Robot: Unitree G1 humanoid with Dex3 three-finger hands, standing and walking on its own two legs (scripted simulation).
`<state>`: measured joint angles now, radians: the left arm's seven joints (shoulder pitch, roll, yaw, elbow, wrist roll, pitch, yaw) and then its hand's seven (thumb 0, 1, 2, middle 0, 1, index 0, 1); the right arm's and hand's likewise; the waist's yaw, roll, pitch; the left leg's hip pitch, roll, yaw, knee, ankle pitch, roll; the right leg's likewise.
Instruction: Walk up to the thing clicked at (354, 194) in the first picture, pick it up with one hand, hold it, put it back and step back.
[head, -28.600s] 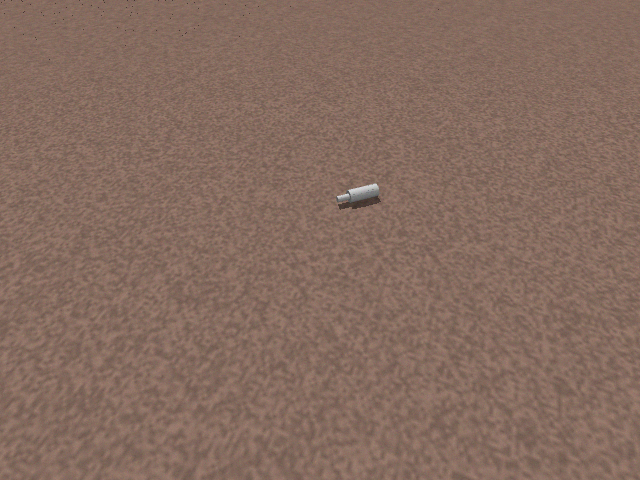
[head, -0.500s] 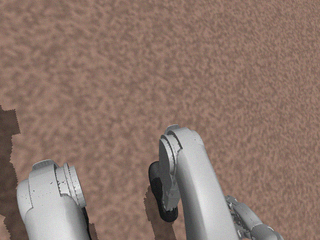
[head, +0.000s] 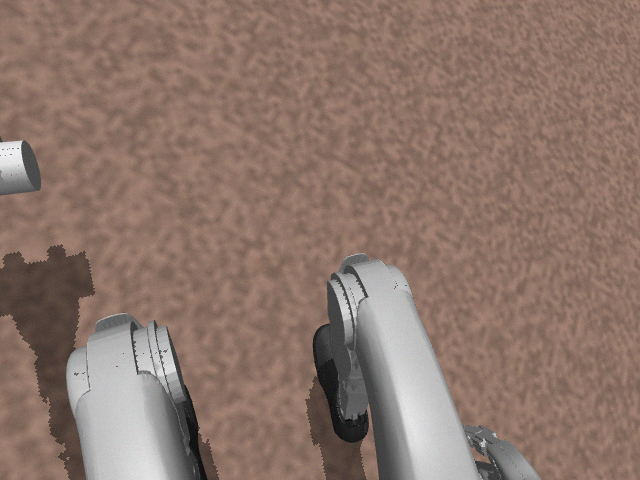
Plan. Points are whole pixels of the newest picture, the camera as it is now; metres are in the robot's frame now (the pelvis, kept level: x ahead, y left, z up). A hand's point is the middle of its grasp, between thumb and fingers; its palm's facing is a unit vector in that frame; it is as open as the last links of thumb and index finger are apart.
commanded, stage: lift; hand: left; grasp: from above
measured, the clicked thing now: out of the picture +0.50 +0.36 -0.17
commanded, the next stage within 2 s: hold in 1.42 s
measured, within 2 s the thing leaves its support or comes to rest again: neither
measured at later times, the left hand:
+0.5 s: hand out of the picture +0.41 +0.32 +0.03, palm faces -0.43 -0.11 -0.89, open 8.7 cm
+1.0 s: hand out of the picture +0.34 +0.28 +0.23, palm faces -0.43 -0.12 -0.89, open 8.7 cm
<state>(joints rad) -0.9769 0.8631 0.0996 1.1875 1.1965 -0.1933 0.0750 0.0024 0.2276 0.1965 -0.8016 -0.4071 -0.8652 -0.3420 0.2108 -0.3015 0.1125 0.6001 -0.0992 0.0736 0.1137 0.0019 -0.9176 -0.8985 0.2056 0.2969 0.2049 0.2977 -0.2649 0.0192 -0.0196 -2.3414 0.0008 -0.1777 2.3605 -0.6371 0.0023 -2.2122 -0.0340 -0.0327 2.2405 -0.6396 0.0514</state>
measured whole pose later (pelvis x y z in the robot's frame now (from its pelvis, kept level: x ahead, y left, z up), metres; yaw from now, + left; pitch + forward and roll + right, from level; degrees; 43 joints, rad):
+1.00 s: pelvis +0.02 -0.01 +0.30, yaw +7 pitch +18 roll -3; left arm -0.36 0.50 -0.12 0.73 0.99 -0.06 0.06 0.00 0.22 0.27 -0.76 -0.44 -0.82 -0.39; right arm 0.19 -0.24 -0.01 0.71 0.03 0.02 -0.05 0.01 -0.90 -0.89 0.21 0.30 0.20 0.30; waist -0.07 0.05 -0.14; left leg -1.16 0.06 -0.04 1.35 -0.51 -0.02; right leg -1.12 -0.05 -0.02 1.29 -0.48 0.05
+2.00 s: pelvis +0.09 -0.01 +0.41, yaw +6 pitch +6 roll +0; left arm -0.29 0.40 -0.20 0.74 1.01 -0.01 0.03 -0.01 0.18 0.36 -0.74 -0.50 -0.79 -0.45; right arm 0.22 -0.25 -0.05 0.72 0.05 0.06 -0.05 0.01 -0.89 -0.89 0.20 0.30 0.20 0.30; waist -0.02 0.03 -0.06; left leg -0.44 0.06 0.04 0.67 -0.34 -0.02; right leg -0.45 -0.05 0.01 0.66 -0.32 0.05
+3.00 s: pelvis +0.07 -0.02 +0.42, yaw +6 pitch +0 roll +1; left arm -0.23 0.41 -0.21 0.58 0.99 -0.01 -0.07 0.00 0.22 0.25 -0.76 -0.46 -0.81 -0.41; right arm 0.17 -0.25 -0.03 0.69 0.07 0.09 -0.07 0.01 -0.90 -0.89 0.20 0.30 0.20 0.30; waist 0.01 0.05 -0.01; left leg -0.28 0.05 0.05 0.51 -0.23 -0.03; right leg -0.31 -0.05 0.02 0.54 -0.24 0.04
